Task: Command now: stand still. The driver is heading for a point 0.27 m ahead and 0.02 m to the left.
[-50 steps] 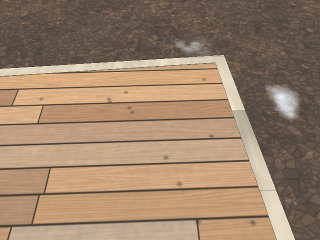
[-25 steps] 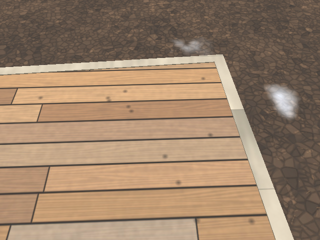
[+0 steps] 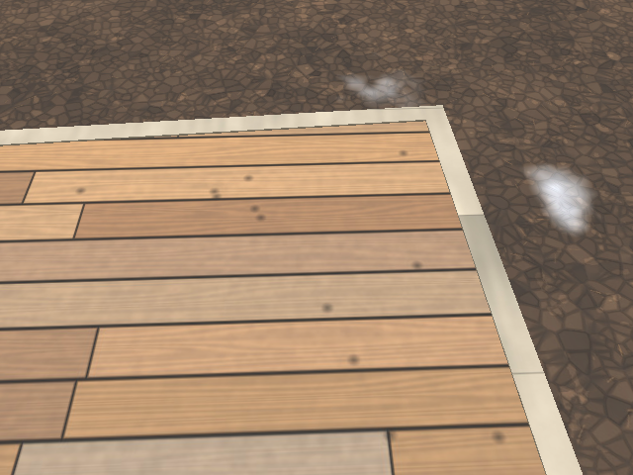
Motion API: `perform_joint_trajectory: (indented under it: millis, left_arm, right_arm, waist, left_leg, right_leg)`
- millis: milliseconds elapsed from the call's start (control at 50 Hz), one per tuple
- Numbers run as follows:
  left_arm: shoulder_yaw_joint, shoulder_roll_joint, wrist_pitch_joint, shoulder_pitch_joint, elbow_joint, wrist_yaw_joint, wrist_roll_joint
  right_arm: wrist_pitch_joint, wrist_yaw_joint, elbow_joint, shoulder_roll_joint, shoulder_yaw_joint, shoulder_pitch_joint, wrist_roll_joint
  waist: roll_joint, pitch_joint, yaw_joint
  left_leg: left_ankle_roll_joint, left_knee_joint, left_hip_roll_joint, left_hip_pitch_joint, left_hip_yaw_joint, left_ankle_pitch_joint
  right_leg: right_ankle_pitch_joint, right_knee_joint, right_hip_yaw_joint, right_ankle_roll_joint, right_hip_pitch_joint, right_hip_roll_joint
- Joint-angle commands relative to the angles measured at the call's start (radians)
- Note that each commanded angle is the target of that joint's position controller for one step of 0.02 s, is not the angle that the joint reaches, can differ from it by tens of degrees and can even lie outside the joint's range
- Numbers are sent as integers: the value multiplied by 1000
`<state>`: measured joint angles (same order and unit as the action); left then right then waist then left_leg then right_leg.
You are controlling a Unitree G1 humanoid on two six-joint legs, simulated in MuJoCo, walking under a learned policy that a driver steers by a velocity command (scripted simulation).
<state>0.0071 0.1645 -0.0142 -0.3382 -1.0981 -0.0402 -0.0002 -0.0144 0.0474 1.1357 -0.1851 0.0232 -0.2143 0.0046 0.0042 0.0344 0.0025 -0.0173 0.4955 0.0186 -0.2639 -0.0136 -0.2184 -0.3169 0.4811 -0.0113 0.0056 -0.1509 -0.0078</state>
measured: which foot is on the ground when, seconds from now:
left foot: down 0.00-1.00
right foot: down 0.00-0.28, up 0.30-0.52, down 0.54-1.00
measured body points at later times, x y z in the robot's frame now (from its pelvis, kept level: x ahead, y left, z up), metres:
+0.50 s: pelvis +0.08 +0.03 +0.00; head +0.10 +0.04 +0.45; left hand +0.14 +0.28 -0.15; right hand +0.07 -0.20 -0.15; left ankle +0.04 +0.12 -0.74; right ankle +0.07 -0.11 -0.72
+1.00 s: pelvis +0.10 +0.01 +0.00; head +0.12 +0.01 +0.45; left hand +0.16 +0.26 -0.15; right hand +0.10 -0.23 -0.16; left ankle +0.04 +0.12 -0.74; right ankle +0.10 -0.10 -0.74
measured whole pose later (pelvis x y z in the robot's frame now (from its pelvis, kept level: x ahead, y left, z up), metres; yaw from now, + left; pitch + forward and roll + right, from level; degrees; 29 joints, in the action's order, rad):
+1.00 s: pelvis +0.10 +0.01 +0.00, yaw -1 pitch -1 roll +0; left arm 0.06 0.19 0.00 -0.17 -1.10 -0.04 0.01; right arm 0.00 0.04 1.11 -0.19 0.03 -0.27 0.00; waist 0.00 0.05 0.00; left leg 0.01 0.46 0.00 -0.09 0.05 -0.35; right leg -0.27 0.51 0.00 0.00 -0.21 0.00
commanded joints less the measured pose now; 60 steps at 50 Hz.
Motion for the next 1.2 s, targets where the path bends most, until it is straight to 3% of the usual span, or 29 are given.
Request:
perform_joint_trajectory:
  millis: [20,60,100,120,160,180,200,240,260,280,300,320,340,380,420,460,480,520,540,560,580,600,660,740,940,1200]
  left_arm:
    - [13,84,-3,-90,8,-2,0]
    - [17,88,1,-117,-5,-7,7]
    - [30,125,1,-106,17,-13,16]
    - [36,139,-7,-126,21,-13,22]
    - [58,196,-27,-173,19,-6,31]
    - [65,206,-34,-161,26,-4,32]
    - [60,189,-39,-115,44,-2,24]
    - [51,161,-34,-22,72,6,26]
    - [50,153,-32,-14,79,4,25]
    - [40,120,-36,-23,94,-2,10]
    - [22,63,-40,-66,96,-11,8]
    - [28,75,-38,-80,81,-9,20]
    - [31,80,-35,-70,77,-3,27]
    - [38,80,-33,-28,74,-2,18]
    - [37,68,-28,15,82,-2,21]
    - [31,56,-21,38,85,-3,26]
    - [33,64,-13,27,78,-5,29]
    - [34,81,7,0,62,-6,15]
    - [42,124,19,-5,64,-11,2]
    - [50,170,28,29,75,-15,6]
    - [52,162,31,75,75,-11,17]
    - [52,136,28,90,76,-7,20]
    - [59,130,5,104,68,0,12]
    - [61,123,0,123,53,5,14]
    - [65,122,8,147,26,0,12]
    - [62,110,18,140,2,-6,8]
  right_arm:
    - [5,3,-19,-92,13,-43,0]
    - [3,4,-7,-86,13,-66,5]
    - [11,5,-20,-98,20,-54,10]
    - [25,0,-35,-86,19,-30,10]
    - [62,-19,-64,-44,11,10,15]
    - [77,-29,-77,-43,11,27,18]
    - [89,-34,-84,-41,10,25,21]
    - [98,-36,-48,-41,15,-90,20]
    - [93,-35,-20,-86,32,-157,8]
    - [86,-30,-10,-177,57,-242,8]
    - [84,-38,3,-243,67,-342,3]
    - [96,-38,-7,-145,35,-302,-10]
    - [104,-36,-32,-113,24,-235,-11]
    - [102,-34,-68,-99,11,-126,-9]
    - [87,-25,-65,-75,-2,-108,-17]
    - [71,-15,-57,-113,1,-127,-18]
    - [64,-12,-57,-135,6,-124,-9]
    - [55,-15,-54,-156,15,-117,22]
    - [60,-21,-50,-152,18,-142,17]
    - [65,-27,-50,-124,18,-168,-2]
    - [62,-28,-39,-65,7,-193,-10]
    - [58,-26,-35,-67,8,-175,-8]
    - [42,-15,-38,-82,10,-164,-3]
    - [30,-9,-41,-92,13,-153,-4]
    - [19,-4,-32,-86,15,-139,-4]
    - [28,-2,-16,-67,11,-156,-7]
  waist:
    - [-5,26,0]
    - [-20,17,-2]
    - [-51,95,-10]
    - [-74,128,-23]
    - [-183,150,-44]
    - [-194,172,-43]
    - [-175,190,-20]
    - [-136,154,55]
    - [-79,101,62]
    - [107,19,69]
    - [311,-76,96]
    - [196,-67,52]
    - [124,-28,28]
    - [57,-15,-8]
    - [96,-13,-19]
    - [107,-42,-14]
    - [99,-60,-23]
    - [70,-60,-50]
    - [25,-71,-37]
    - [-60,-45,6]
    - [-106,-19,23]
    - [-66,9,4]
    - [-26,-21,0]
    - [-27,-56,3]
    - [-7,-22,3]
    - [-4,26,-3]
  left_leg:
    - [32,-61,9,78,-5,132]
    - [38,-33,-29,66,33,-129]
    - [57,18,-49,-54,50,-395]
    - [64,56,-45,-112,49,-397]
    - [60,235,-47,-218,93,-227]
    - [76,300,-10,-239,64,-199]
    - [92,279,4,-233,50,-211]
    - [103,-1,-28,-16,82,-134]
    - [89,-38,-22,105,41,23]
    - [125,-95,106,239,-146,232]
    - [263,-177,309,340,-429,471]
    - [305,-174,360,294,-483,576]
    - [290,-145,341,243,-370,658]
    - [231,-142,260,192,-200,687]
    - [181,-135,173,160,-85,725]
    - [187,-100,148,165,-52,783]
    - [195,-89,153,159,-58,774]
    - [159,-98,135,88,-59,595]
    - [123,-115,105,47,-54,407]
    - [89,-131,30,13,-3,190]
    - [63,-148,-3,9,25,117]
    - [48,-129,-14,14,37,139]
    - [41,-78,-2,58,40,302]
    - [42,-68,10,113,36,316]
    - [35,-92,15,114,39,215]
    - [36,-132,18,53,37,53]
  right_leg:
    - [114,-108,10,-14,-119,-14]
    - [-136,-115,4,-34,-125,1]
    - [-425,-143,72,-87,-179,-38]
    - [-490,-175,141,-118,-181,-86]
    - [-546,-281,360,-203,-109,-244]
    - [-521,-312,438,-237,-126,-306]
    - [-400,-294,425,-234,-139,-306]
    - [-59,-148,237,-146,-176,-193]
    - [114,-22,147,-94,-197,-124]
    - [128,222,4,-23,-281,-5]
    - [-188,453,-33,31,-383,62]
    - [-307,631,75,37,-386,17]
    - [-289,708,95,30,-396,-11]
    - [-187,603,84,18,-379,-66]
    - [-128,373,40,24,-288,-61]
    - [-93,194,1,32,-193,-26]
    - [-18,109,-14,31,-139,-14]
    - [278,-80,-7,6,21,-13]
    - [441,-62,47,-12,97,-60]
    - [532,-10,60,-43,99,-81]
    - [486,25,54,-72,72,-76]
    - [460,30,53,-70,49,-60]
    - [555,31,57,-59,46,-54]
    - [575,27,54,-62,45,-51]
    - [459,-8,47,-55,17,-37]
    - [304,-45,44,-44,-4,-26]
